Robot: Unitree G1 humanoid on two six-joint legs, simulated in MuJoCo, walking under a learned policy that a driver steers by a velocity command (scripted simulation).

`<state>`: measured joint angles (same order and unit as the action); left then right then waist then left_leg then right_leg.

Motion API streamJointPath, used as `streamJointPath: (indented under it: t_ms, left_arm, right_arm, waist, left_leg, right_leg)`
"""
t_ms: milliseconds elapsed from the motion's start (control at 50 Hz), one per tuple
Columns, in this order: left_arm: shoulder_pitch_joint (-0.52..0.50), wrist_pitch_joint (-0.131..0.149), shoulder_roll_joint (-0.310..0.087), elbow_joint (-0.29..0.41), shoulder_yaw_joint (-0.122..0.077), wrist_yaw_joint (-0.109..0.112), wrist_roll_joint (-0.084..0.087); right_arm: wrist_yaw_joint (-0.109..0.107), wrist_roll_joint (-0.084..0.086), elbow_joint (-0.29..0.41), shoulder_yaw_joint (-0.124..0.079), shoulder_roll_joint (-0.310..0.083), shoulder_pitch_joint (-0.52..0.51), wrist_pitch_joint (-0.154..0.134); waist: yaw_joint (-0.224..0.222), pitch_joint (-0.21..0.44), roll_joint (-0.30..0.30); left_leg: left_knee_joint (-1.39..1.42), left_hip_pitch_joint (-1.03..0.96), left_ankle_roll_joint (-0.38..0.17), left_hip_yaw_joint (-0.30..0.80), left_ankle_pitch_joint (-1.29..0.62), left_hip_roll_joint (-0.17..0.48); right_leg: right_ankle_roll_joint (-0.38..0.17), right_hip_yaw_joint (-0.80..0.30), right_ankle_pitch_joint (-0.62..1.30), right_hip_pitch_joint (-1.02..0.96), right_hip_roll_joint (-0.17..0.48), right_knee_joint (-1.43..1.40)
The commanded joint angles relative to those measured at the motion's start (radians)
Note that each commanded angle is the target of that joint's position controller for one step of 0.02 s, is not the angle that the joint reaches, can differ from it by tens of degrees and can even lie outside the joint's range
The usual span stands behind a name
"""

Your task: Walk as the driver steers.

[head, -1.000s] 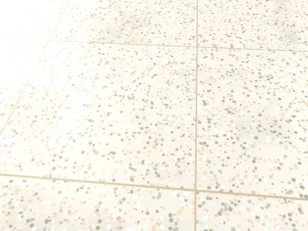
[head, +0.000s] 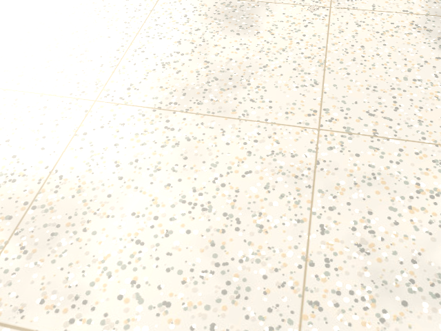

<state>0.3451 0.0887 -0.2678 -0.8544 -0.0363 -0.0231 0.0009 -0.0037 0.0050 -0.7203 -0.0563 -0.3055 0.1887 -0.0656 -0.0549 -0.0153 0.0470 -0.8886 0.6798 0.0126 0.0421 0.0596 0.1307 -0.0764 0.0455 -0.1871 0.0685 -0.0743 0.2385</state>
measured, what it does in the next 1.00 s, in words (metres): walks ahead, turning right: left foot, then right foot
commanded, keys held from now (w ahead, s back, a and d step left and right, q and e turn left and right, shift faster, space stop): w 0.32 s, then w+e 0.68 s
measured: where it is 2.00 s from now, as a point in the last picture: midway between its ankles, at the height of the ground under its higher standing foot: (290, 215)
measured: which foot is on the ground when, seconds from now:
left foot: up 0.00-0.22, down 0.24-0.80, up 0.82-1.00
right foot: down 0.00-0.26, up 0.28-0.76, down 0.78-1.00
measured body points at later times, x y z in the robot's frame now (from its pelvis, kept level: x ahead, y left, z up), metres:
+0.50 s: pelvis +0.30 +0.06 +0.00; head +0.32 +0.06 +0.45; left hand +0.44 +0.33 -0.12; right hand +0.35 -0.22 -0.12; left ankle +0.29 +0.14 -0.75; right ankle +0.37 -0.12 -0.67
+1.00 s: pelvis +0.58 -0.04 +0.00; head +0.61 -0.07 +0.44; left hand +0.75 +0.20 -0.11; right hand +0.65 -0.35 -0.10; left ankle +0.68 +0.13 -0.67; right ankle +0.57 -0.11 -0.75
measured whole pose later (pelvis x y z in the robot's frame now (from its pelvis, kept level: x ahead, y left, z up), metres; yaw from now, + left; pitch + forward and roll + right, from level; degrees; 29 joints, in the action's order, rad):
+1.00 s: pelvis +0.58 -0.04 +0.00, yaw -19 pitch +2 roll +1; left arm 0.30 0.05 -0.28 -0.72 -0.06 -0.02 0.01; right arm 0.00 -0.01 -0.71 -0.05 -0.31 0.13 -0.10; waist -0.03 -0.05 0.03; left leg -1.03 0.60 0.04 0.07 0.28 0.10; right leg -0.10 -0.06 -0.16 0.24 -0.11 0.38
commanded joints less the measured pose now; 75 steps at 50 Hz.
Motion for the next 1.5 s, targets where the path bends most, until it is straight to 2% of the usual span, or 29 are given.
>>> streamJointPath:
  t_ms: [20,160,200,240,260,280,300,360,460,560,660,740,780,800,820,840,860,900,1000,1160,1220,1260,1280,1300,1320,1340,1380,1440,1500]
  left_arm:
    - [-0.042,0.012,-0.172,0.060,-0.037,0.014,0.008]
    - [0.069,-0.028,-0.198,0.000,-0.046,0.025,0.021]
    - [0.050,-0.037,-0.221,0.002,-0.053,0.030,0.018]
    - [0.026,-0.046,-0.197,0.018,-0.039,0.035,0.005]
    - [0.126,-0.030,-0.089,0.053,-0.005,0.029,-0.010]
    - [0.151,-0.007,-0.070,0.032,0.006,0.020,0.005]
    - [0.053,0.011,-0.179,0.056,-0.022,0.011,0.034]
    - [-0.065,0.006,-0.160,0.081,-0.028,0.013,0.028]
    - [-0.052,-0.046,-0.097,0.077,-0.022,0.025,0.025]
    - [-0.193,-0.029,-0.070,0.120,-0.016,0.003,0.016]
    - [-0.328,-0.028,-0.063,0.198,-0.010,-0.026,0.017]
    - [-0.247,-0.036,-0.116,0.224,-0.040,-0.042,0.017]
    - [0.055,-0.045,-0.223,0.156,-0.101,-0.022,0.023]
    - [0.102,-0.048,-0.346,0.151,-0.129,-0.006,0.029]
    - [0.112,-0.036,-0.299,0.182,-0.109,-0.009,0.025]
    - [0.087,-0.027,-0.233,0.178,-0.089,-0.011,0.015]
    - [0.032,-0.022,-0.207,0.182,-0.082,-0.009,0.017]
    - [-0.084,-0.023,-0.150,0.212,-0.063,-0.004,0.010]
    - [-0.083,-0.021,-0.183,0.217,-0.073,0.023,0.012]
    - [0.034,-0.039,-0.172,0.158,-0.069,0.041,0.023]
    - [0.028,-0.045,-0.175,0.145,-0.071,0.041,0.015]
    - [0.008,-0.048,-0.135,0.154,-0.055,0.036,0.009]
    - [0.051,-0.044,-0.093,0.171,-0.037,0.037,-0.008]
    - [0.175,-0.031,-0.044,0.172,-0.022,0.036,0.022]
    - [0.124,-0.026,-0.135,0.158,-0.035,0.036,0.034]
    - [-0.001,-0.026,-0.172,0.179,-0.046,0.036,0.034]
    - [-0.088,-0.024,-0.153,0.202,-0.048,0.039,0.001]
    - [-0.040,-0.039,-0.083,0.185,-0.036,0.037,0.000]
    - [-0.078,-0.051,-0.042,0.191,-0.019,0.041,-0.006]
  right_arm:
    - [0.011,0.001,0.079,0.002,-0.023,-0.085,-0.024]
    - [0.056,0.012,0.147,0.006,-0.037,-0.233,-0.041]
    - [0.055,0.010,0.133,-0.010,-0.074,-0.156,-0.040]
    - [0.037,0.005,0.059,-0.050,-0.157,0.134,-0.034]
    - [0.027,-0.021,0.042,-0.072,-0.262,0.257,-0.030]
    - [0.030,-0.005,0.026,-0.060,-0.207,0.283,-0.027]
    - [0.029,0.004,0.033,-0.039,-0.144,0.221,-0.025]
    - [0.029,-0.012,0.043,-0.014,-0.064,0.053,-0.031]
    - [0.026,-0.022,-0.004,-0.027,-0.085,0.033,-0.064]
    - [0.007,-0.018,-0.033,-0.032,-0.113,0.050,-0.057]
    - [-0.002,0.003,-0.082,-0.045,-0.145,0.129,-0.023]
    - [-0.020,0.011,-0.074,-0.061,-0.189,0.098,0.016]
    - [-0.033,0.005,-0.054,-0.048,-0.168,0.088,0.025]
    - [-0.017,-0.027,-0.002,-0.005,-0.037,0.188,0.000]
    - [-0.001,-0.012,0.004,0.004,-0.054,0.144,-0.043]
    - [0.013,0.030,0.034,-0.015,-0.124,0.029,-0.068]
    - [0.013,0.032,0.049,-0.010,-0.118,-0.008,-0.082]
    - [0.001,-0.007,0.039,-0.022,-0.126,-0.003,-0.075]
    - [-0.002,-0.023,0.059,-0.012,-0.074,-0.025,-0.032]
    - [0.029,0.000,0.108,-0.003,-0.069,-0.227,-0.058]
    - [0.034,-0.002,0.103,-0.018,-0.098,-0.181,-0.068]
    - [0.025,-0.015,0.063,-0.043,-0.142,-0.004,-0.076]
    - [0.022,-0.027,0.051,-0.058,-0.204,0.142,-0.076]
    - [0.034,-0.019,-0.001,-0.075,-0.249,0.227,-0.062]
    - [0.038,0.011,0.004,-0.051,-0.155,0.223,-0.060]
    - [0.034,0.006,0.015,-0.037,-0.113,0.150,-0.055]
    - [0.033,-0.017,0.028,-0.020,-0.083,0.050,-0.047]
    - [0.032,-0.019,0.002,-0.004,-0.050,0.027,-0.054]
    - [0.018,-0.011,-0.026,-0.016,-0.103,0.012,-0.037]
  waist:
    - [0.004,-0.062,-0.089]
    - [-0.021,-0.076,-0.094]
    - [0.035,-0.009,-0.129]
    - [0.183,0.199,-0.113]
    - [0.160,0.376,0.084]
    - [0.157,0.477,0.212]
    - [0.171,0.316,0.121]
    - [0.081,0.054,-0.002]
    - [0.039,-0.016,0.016]
    - [0.087,-0.045,-0.001]
    - [0.137,-0.079,-0.018]
    - [0.057,0.012,0.037]
    - [-0.099,0.178,-0.020]
    - [-0.023,0.280,-0.278]
    - [-0.048,0.422,-0.229]
    - [-0.080,0.303,-0.160]
    - [-0.047,0.192,-0.102]
    - [0.035,0.086,-0.065]
    - [0.063,0.037,-0.088]
    - [-0.029,0.012,-0.140]
    - [0.005,0.004,-0.172]
    - [0.097,0.114,-0.147]
    - [0.132,0.267,-0.014]
    - [0.093,0.341,0.304]
    - [0.124,0.256,0.176]
    - [0.136,0.114,0.077]
    - [0.086,0.025,-0.014]
    - [0.036,0.068,0.050]
    - [0.034,0.104,0.058]
  left_leg:
    - [0.189,-0.017,0.007,-0.024,-0.160,-0.012]
    - [0.383,-0.012,-0.049,-0.035,-0.085,-0.067]
    - [0.389,-0.146,-0.082,-0.067,0.003,-0.114]
    - [0.382,-0.603,-0.154,-0.052,-0.042,-0.095]
    - [0.356,-1.027,-0.289,0.351,0.010,0.176]
    - [0.527,-1.143,-0.379,0.714,0.155,0.285]
    - [0.567,-1.033,-0.322,0.605,0.242,0.245]
    - [0.665,-0.631,-0.245,0.258,0.057,0.127]
    - [0.780,-0.484,-0.245,0.046,-0.071,0.103]
    - [0.795,-0.529,-0.193,-0.124,-0.120,0.062]
    - [0.735,-0.734,-0.176,-0.164,-0.185,0.133]
    - [0.488,-0.819,-0.129,-0.212,-0.690,0.147]
    - [0.047,-0.595,-0.065,-0.250,-0.611,0.077]
    - [-0.335,-0.132,0.007,-0.226,0.168,-0.089]
    - [-0.496,0.044,0.007,0.010,0.547,-0.190]
    - [-0.511,0.139,-0.018,0.066,0.470,-0.128]
    - [-0.435,0.136,-0.033,0.052,0.379,-0.084]
    - [-0.282,0.008,-0.019,0.045,0.282,-0.024]
    - [-0.060,-0.064,0.057,0.008,0.137,-0.036]
    - [0.368,-0.172,0.036,0.019,-0.157,-0.105]
    - [0.402,-0.211,-0.019,0.009,-0.033,-0.108]
    - [0.432,-0.480,-0.086,0.007,-0.040,-0.088]
    - [0.395,-0.768,-0.170,0.214,-0.041,0.080]
    - [0.536,-1.011,-0.310,0.667,0.227,0.246]
    - [0.596,-0.979,-0.287,0.734,0.454,0.246]
    - [0.603,-0.845,-0.254,0.577,0.331,0.217]
    - [0.593,-0.633,-0.241,0.354,-0.184,0.152]
    - [0.592,-0.555,-0.228,0.162,-0.585,0.079]
    - [0.599,-0.523,-0.233,0.068,-0.678,0.060]
  right_leg:
    - [-0.129,-0.125,0.198,0.066,0.239,-0.143]
    - [-0.110,-0.133,0.343,-0.162,0.326,-0.036]
    - [-0.089,-0.123,0.621,-0.201,0.324,0.078]
    - [-0.037,-0.064,0.697,-0.046,0.246,0.450]
    - [0.023,-0.028,0.265,0.335,0.113,0.844]
    - [0.047,-0.138,-0.370,0.550,0.000,1.055]
    - [0.034,-0.184,-0.349,0.656,0.070,1.119]
    - [0.038,-0.134,-0.140,0.588,0.198,0.953]
    - [0.088,-0.164,0.004,0.565,0.211,0.834]
    - [0.087,-0.103,0.292,0.556,0.183,0.520]
    - [0.047,-0.057,0.234,0.634,0.167,0.381]
    - [-0.024,0.041,0.022,0.475,0.074,0.373]
    - [-0.101,-0.024,0.076,0.008,0.043,0.304]
    - [-0.276,-0.527,-0.020,-0.385,0.308,0.278]
    - [-0.363,-0.902,-0.128,-0.510,0.413,0.103]
    - [-0.298,-0.763,-0.103,-0.443,0.385,0.069]
    - [-0.260,-0.628,-0.030,-0.299,0.345,0.067]
    - [-0.220,-0.460,0.170,-0.041,0.273,0.038]
    - [-0.217,-0.326,0.323,0.154,0.205,-0.016]
    - [-0.135,-0.355,0.112,0.091,0.209,0.061]
    - [-0.113,-0.407,0.196,0.009,0.253,0.133]
    - [-0.069,-0.351,0.365,0.036,0.173,0.352]
    - [-0.025,-0.277,0.170,0.207,0.087,0.640]
    - [0.042,-0.194,-0.356,0.544,-0.040,0.941]
    - [0.042,-0.258,-0.373,0.668,0.015,1.046]
    - [0.045,-0.233,-0.293,0.697,0.046,1.061]
    - [0.066,-0.174,-0.208,0.617,0.108,0.984]
    - [0.100,-0.133,-0.188,0.486,0.131,0.812]
    - [0.122,-0.097,-0.073,0.402,0.125,0.602]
